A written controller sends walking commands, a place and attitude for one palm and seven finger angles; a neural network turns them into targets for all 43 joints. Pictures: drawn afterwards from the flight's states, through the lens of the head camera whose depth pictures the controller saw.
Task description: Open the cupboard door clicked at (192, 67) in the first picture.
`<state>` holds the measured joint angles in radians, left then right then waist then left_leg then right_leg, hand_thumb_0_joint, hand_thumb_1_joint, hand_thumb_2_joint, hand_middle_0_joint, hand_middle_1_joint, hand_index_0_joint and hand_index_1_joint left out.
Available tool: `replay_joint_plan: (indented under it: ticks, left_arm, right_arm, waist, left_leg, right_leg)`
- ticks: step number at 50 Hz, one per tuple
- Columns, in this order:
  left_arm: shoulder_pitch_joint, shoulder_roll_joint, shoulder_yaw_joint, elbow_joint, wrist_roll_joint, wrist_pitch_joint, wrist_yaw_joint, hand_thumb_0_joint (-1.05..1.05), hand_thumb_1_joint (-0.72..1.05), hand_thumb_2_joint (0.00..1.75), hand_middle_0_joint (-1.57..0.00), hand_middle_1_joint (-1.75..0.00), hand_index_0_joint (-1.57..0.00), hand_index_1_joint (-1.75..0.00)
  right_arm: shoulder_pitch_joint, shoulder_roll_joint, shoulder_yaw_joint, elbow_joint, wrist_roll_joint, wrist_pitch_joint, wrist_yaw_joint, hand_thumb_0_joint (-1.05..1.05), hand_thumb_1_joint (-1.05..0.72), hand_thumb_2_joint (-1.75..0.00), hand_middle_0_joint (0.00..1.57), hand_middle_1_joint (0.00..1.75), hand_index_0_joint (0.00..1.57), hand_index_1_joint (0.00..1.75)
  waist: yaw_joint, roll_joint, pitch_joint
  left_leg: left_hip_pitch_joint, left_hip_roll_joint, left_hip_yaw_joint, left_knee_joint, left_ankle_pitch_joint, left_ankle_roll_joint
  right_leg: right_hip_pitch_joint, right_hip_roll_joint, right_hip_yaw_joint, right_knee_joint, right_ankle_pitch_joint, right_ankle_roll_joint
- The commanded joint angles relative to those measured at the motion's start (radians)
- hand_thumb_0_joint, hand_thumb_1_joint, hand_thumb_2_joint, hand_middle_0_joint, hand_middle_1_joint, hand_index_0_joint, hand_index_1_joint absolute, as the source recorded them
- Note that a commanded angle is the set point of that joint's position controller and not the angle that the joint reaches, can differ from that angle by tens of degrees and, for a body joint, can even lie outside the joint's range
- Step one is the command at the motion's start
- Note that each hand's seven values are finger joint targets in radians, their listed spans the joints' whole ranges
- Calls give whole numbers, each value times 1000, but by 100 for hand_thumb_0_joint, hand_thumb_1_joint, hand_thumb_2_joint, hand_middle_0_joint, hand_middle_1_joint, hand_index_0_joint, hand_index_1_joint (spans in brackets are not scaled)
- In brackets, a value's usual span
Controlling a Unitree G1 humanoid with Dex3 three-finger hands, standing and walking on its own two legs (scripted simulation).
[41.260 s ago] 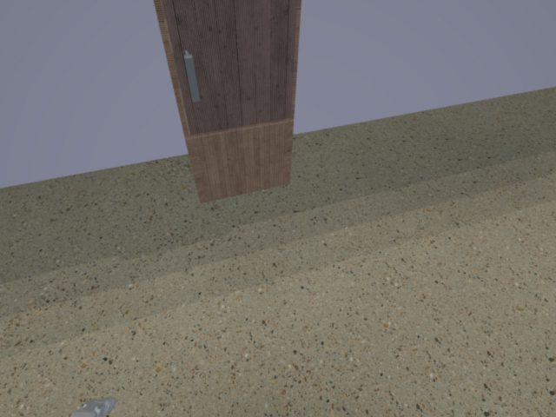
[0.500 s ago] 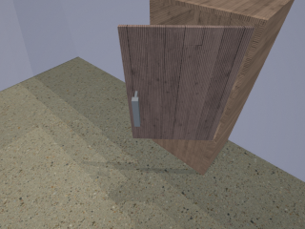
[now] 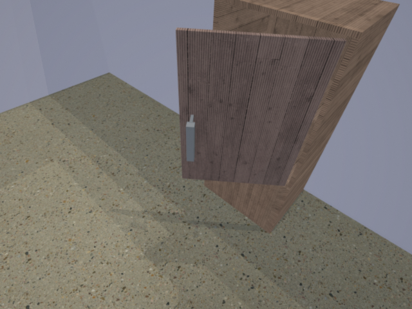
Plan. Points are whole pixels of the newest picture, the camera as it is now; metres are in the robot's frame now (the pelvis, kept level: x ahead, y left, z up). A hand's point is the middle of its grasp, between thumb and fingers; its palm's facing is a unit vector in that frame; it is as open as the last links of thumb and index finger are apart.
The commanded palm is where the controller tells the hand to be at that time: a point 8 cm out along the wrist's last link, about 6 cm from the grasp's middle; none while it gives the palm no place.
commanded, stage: come to a stop and stand still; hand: left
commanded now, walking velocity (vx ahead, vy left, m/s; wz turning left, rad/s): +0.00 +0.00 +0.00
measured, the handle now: (191, 138) +0.66 +0.08 -0.08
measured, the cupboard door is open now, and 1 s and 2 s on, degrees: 38 38 38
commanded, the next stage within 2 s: look again from close up in 1.16 s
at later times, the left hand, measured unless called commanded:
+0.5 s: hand out of the picture +0.01 +0.17 -0.16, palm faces -0.03 -0.98 -0.21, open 7.2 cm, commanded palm none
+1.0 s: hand out of the picture -0.01 +0.13 -0.16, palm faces +0.00 -0.98 -0.18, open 7.3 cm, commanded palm none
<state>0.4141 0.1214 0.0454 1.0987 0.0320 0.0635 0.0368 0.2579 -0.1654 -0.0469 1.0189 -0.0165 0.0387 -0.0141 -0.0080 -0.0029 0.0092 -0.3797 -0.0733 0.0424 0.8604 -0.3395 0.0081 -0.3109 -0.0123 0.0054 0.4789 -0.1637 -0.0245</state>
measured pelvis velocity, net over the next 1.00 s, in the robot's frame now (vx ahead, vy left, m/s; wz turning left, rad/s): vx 0.00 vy -0.03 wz -0.02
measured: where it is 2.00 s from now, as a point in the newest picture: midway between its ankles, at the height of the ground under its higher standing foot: outside the picture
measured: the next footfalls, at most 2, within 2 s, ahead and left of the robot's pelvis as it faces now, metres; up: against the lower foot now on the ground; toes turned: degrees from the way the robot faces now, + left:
left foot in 0.06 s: +0.02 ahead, +0.09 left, -0.01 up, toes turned -1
right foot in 0.28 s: +0.03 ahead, -0.12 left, -0.01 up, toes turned +1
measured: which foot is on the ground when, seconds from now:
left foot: up 0.00-0.04, down 0.06-1.00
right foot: down 0.00-0.06, up 0.08-0.26, down 0.28-1.00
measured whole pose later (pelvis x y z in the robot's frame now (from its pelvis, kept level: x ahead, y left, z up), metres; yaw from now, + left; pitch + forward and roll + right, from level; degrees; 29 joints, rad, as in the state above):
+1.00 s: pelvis +0.00 -0.03 +0.01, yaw -1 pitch -1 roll +1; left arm 0.30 0.14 -0.02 1.11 0.01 -0.02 0.02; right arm 0.26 -0.16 0.02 1.11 -0.01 -0.03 -0.04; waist 0.00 0.00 0.03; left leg -0.15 -0.02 0.00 0.39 -0.23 0.00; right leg -0.18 0.05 0.02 0.43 -0.24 -0.05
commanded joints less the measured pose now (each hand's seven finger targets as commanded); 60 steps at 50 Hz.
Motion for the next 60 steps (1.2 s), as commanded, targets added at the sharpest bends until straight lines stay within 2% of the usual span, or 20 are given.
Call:
replay_joint_plan:
  ticks: [1,2,3,4,5,6,7,9,11,12,14,15,16,17,20,23,27,37,44,60]
  left_arm:
    - [-167,159,25,-148,2,-53,13,0,90,90,-20,-30,-20,-30]
    - [-73,119,20,-128,-4,-44,5,0,90,90,-20,-30,-20,-30]
    - [-39,98,20,-120,-12,-42,-1,0,90,90,-20,-30,-20,-30]
    - [-37,107,25,-127,-13,-42,-2,0,90,90,-20,-30,-20,-30]
    - [-53,124,28,-115,-6,-39,-7,0,90,90,-20,-30,-20,-30]
    - [-82,110,20,-99,-1,-32,-4,0,90,90,-20,-30,-20,-30]
    - [-85,110,16,-102,-2,-31,-2,0,90,90,-20,-30,-20,-30]
    - [-90,74,-2,-104,-4,-38,-9,0,90,90,-20,-30,-20,-30]
    - [-90,58,-11,-101,-11,-53,-14,0,90,90,-20,-30,-20,-30]
    - [-92,68,-12,-93,-12,-65,-16,0,90,90,-20,-30,-20,-30]
    - [-93,106,-19,-88,-21,-81,-9,0,90,90,-20,-30,-20,-30]
    - [-99,119,-22,-88,-23,-83,-8,0,90,90,-20,-30,-20,-30]
    - [-108,130,-24,-91,-21,-79,-9,0,90,90,-20,-30,-20,-30]
    - [-117,125,-22,-89,-20,-83,-8,0,90,90,-20,-30,-20,-30]
    - [-129,120,-27,-90,-19,-80,-10,0,90,90,-20,-30,-20,-30]
    - [-128,121,-28,-89,-18,-79,-9,0,90,90,-20,-30,-20,-30]
    - [-112,124,-33,-73,-17,-83,-10,0,90,90,-20,-30,-20,-30]
    - [-73,132,-41,-40,-20,-98,-6,0,90,90,-20,-30,-20,-30]
    - [-67,125,-45,-28,-21,-94,-6,0,90,90,-20,-30,-20,-30]
    - [-65,137,-38,-36,-25,-98,-2,0,90,90,-20,-30,-20,-30]
  right_arm:
    - [233,-19,-1,25,3,-40,0,0,-90,-90,20,30,20,30]
    - [188,-43,3,9,-2,-51,-5,0,-90,-90,20,30,20,30]
    - [150,-75,3,-22,-6,-61,-15,0,-90,-90,20,30,20,30]
    - [75,-101,10,-64,-10,-60,-31,0,-90,-90,20,30,20,30]
    - [21,-94,13,-69,-15,-67,-41,0,-90,-90,20,30,20,30]
    - [16,-97,13,-55,-14,-76,-43,0,-90,-90,20,30,20,30]
    - [15,-89,16,-60,-12,-75,-42,0,-90,-90,20,30,20,30]
    - [22,-87,17,-54,-12,-75,-36,0,-90,-90,20,30,20,30]
    - [68,-90,18,-32,-11,-73,-35,0,-90,-90,20,30,20,30]
    - [92,-75,23,-17,-10,-74,-36,0,-90,-90,20,30,20,30]
    - [135,-47,33,0,2,-82,-30,0,-90,-90,20,30,20,30]
    - [147,-41,35,6,4,-86,-26,0,-90,-90,20,30,20,30]
    - [158,-47,32,12,3,-90,-21,0,-90,-90,20,30,20,30]
    - [154,-54,28,16,2,-85,-23,0,-90,-90,20,30,20,30]
    - [133,-73,24,18,3,-80,-21,0,-90,-90,20,30,20,30]
    - [126,-69,26,26,2,-76,-19,0,-90,-90,20,30,20,30]
    - [116,-65,30,34,5,-72,-18,0,-90,-90,20,30,20,30]
    - [92,-78,40,53,10,-78,-24,0,-90,-90,20,30,20,30]
    - [77,-77,45,64,8,-73,-26,0,-90,-90,20,30,20,30]
    - [94,-74,49,82,6,-75,-31,0,-90,-90,20,30,20,30]
  waist:
    - [-60,28,147]
    - [-6,222,191]
    - [10,350,203]
    - [44,288,184]
    - [57,187,142]
    - [57,227,126]
    - [61,139,123]
    - [58,8,140]
    - [51,-2,119]
    - [48,-15,111]
    - [23,-17,56]
    - [14,3,37]
    - [6,79,33]
    - [5,8,-12]
    - [7,-41,8]
    - [4,8,46]
    - [3,-15,71]
    - [0,-7,17]
    - [2,4,65]
    - [10,-11,44]
  left_leg:
    - [203,86,-68,-475,-101,0]
    - [106,109,-137,-626,-125,-5]
    - [11,264,-363,-701,-133,34]
    - [-116,342,-395,-724,-142,127]
    - [-86,304,-355,-705,-27,140]
    - [-80,310,-405,-692,-21,129]
    - [-102,316,-407,-691,-65,138]
    - [-80,306,-340,-671,-52,158]
    - [-16,271,-282,-616,1,136]
    - [11,235,-263,-567,73,114]
    - [21,164,-193,-532,114,54]
    - [73,141,-165,-534,118,39]
    - [121,145,-181,-568,113,33]
    - [128,173,-195,-554,134,41]
    - [111,164,-172,-570,34,37]
    - [103,163,-172,-587,8,35]
    - [115,154,-154,-568,45,33]
    - [210,153,-115,-516,232,22]
    - [198,156,-114,-534,205,17]
    - [205,159,-104,-522,263,11]
  right_leg:
    - [-279,-124,161,-7,-361,-63]
    - [-207,-47,110,159,-334,-49]
    - [-224,26,58,296,-287,-9]
    - [-142,8,62,371,-245,1]
    - [-98,16,53,434,-215,8]
    - [-103,-6,89,460,-195,7]
    - [-91,-13,101,470,-183,1]
    - [-46,-31,68,348,-194,-2]
    - [38,-25,41,105,-184,1]
    - [79,-22,70,-25,-100,-5]
    - [155,-91,178,-83,11,-43]
    - [130,-108,178,-90,5,-54]
    - [88,-92,148,-67,-30,-50]
    - [121,-57,135,-56,-17,-36]
    - [113,-64,128,-88,-80,-27]
    - [83,-58,129,-91,-97,-29]
    - [64,-63,141,-112,-88,-29]
    - [95,-77,149,-126,57,-29]
    - [79,-72,147,-142,15,-29]
    - [142,-77,131,-128,131,-33]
